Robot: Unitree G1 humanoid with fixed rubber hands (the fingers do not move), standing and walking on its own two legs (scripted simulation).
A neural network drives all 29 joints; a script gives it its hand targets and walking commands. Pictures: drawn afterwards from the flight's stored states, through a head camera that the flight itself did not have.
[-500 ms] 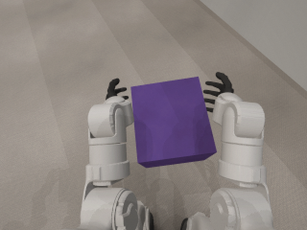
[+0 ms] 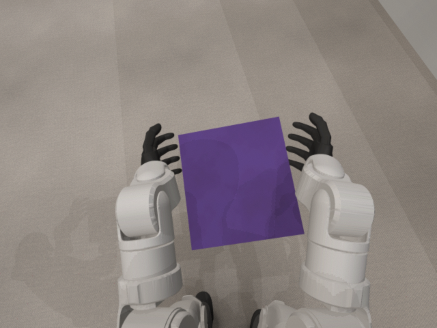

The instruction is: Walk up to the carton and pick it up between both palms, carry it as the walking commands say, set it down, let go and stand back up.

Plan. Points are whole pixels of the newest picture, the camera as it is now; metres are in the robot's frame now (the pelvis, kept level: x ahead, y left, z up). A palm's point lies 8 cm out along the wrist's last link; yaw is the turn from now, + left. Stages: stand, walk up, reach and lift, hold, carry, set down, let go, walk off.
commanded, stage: carry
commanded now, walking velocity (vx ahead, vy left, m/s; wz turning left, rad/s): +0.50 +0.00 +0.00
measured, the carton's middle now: (238, 187) +0.36 -0.02 -0.04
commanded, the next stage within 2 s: none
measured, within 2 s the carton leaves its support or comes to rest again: neither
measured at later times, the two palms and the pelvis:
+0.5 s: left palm (126, 133) +0.39 +0.14 +0.12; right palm (306, 113) +0.40 -0.11 +0.13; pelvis +0.11 +0.00 +0.01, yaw +0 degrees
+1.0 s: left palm (145, 113) +0.44 +0.12 +0.09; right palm (305, 99) +0.45 -0.13 +0.10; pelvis +0.13 -0.01 +0.01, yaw +2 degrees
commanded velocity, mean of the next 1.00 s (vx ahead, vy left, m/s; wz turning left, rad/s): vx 0.12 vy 0.00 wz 0.00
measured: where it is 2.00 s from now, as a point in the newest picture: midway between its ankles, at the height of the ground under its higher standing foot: (232, 258)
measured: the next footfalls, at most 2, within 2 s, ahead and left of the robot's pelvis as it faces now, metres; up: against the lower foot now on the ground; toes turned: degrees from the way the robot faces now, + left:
left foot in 1.38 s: +0.19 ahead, +0.08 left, +0.00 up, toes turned +12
right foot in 1.56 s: +0.24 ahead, -0.11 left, +0.00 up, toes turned -6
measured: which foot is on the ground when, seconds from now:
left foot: down 0.00-1.00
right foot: down 0.00-1.00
